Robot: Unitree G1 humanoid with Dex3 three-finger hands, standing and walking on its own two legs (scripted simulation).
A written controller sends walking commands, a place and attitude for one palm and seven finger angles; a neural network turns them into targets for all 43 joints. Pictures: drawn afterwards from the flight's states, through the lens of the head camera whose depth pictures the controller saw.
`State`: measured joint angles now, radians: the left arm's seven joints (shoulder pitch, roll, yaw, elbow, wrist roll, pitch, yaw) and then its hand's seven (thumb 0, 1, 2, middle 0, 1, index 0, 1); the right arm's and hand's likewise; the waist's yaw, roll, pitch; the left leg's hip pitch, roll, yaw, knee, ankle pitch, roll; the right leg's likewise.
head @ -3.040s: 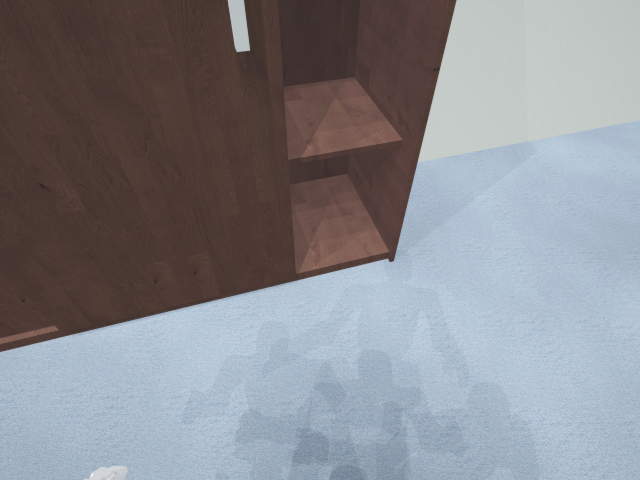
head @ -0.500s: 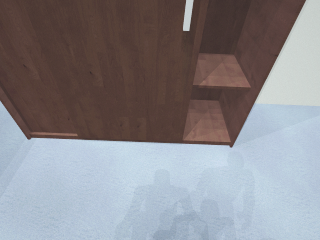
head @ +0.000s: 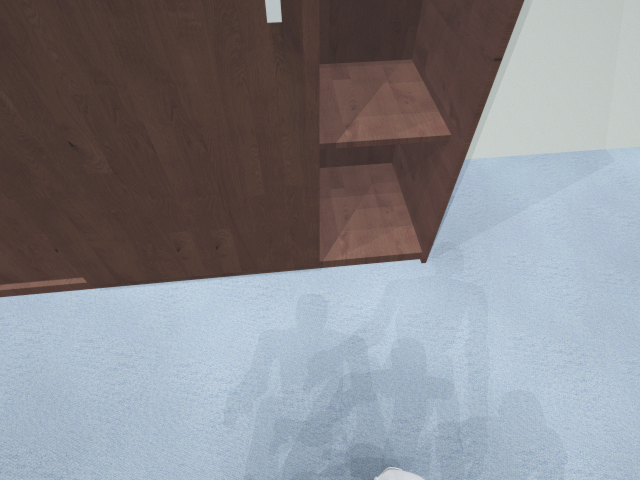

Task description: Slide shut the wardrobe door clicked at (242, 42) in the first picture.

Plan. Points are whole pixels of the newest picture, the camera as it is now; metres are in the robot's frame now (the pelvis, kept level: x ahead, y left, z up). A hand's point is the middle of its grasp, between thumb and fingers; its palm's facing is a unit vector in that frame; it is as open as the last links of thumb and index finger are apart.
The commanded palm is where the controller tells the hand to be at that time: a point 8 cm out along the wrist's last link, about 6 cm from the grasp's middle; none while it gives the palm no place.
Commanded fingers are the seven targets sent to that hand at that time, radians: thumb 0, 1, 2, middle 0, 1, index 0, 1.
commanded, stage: take the last steps up to it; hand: left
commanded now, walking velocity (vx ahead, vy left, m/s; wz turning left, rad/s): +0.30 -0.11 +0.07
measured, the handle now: out of the picture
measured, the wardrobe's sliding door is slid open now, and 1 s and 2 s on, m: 0.39 0.39 0.39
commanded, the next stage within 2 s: come to a stop and stand still in 0.80 s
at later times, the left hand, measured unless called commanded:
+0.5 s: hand out of the picture +0.14 +0.15 -0.16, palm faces +0.09 -0.99 -0.09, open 7.4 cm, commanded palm none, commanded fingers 0.00 0.90 0.90 -0.20 -0.30 -0.20 -0.30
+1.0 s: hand (285, 315) +0.40 +0.08 -0.15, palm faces +0.10 -0.97 -0.22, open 7.2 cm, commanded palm none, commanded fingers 0.00 0.90 0.90 -0.20 -0.30 -0.20 -0.30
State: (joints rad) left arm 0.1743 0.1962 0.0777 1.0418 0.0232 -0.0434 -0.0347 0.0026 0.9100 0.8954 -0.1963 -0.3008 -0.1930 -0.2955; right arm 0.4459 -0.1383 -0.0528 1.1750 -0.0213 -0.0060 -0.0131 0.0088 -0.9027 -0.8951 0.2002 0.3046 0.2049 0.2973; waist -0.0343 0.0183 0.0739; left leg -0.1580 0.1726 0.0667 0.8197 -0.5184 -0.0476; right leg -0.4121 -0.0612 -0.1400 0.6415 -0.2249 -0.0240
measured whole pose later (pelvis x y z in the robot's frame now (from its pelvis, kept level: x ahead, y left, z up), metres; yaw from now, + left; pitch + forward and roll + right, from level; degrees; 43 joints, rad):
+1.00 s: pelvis +0.35 -0.11 +0.02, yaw +4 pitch +0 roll -1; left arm 0.20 0.15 0.05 1.06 0.02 -0.05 0.02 -0.01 0.95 0.89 -0.20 -0.30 -0.20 -0.30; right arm 0.29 -0.16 -0.05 1.10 -0.02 0.00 -0.01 0.01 -0.91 -0.90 0.19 0.30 0.20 0.30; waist -0.02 0.03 0.03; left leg -0.43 0.10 0.07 1.00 -0.38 -0.01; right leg -0.26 -0.03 -0.19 0.47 -0.20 -0.05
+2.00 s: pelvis +0.37 -0.15 +0.01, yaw +3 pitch -1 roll +1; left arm 0.29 0.16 0.00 1.03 0.01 -0.01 0.02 0.00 0.92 0.89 -0.20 -0.30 -0.20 -0.30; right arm 0.37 -0.17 0.00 1.08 -0.02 0.01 -0.01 0.01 -0.91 -0.90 0.20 0.30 0.20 0.30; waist -0.03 0.02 0.02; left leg -0.33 0.06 0.06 0.53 -0.18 -0.03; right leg -0.20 0.01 -0.01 0.58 -0.38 -0.03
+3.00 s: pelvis +0.43 -0.15 +0.02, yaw +4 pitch +0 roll +1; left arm 0.29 0.17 0.00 1.12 0.01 -0.02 0.03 0.00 0.91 0.90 -0.20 -0.30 -0.20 -0.30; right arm 0.23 -0.16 0.01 1.14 -0.01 0.00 -0.03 0.01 -0.91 -0.90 0.20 0.30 0.20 0.30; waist 0.01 -0.03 0.02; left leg -0.22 0.04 0.07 0.46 -0.24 -0.03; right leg -0.04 -0.01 -0.01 0.43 -0.39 -0.02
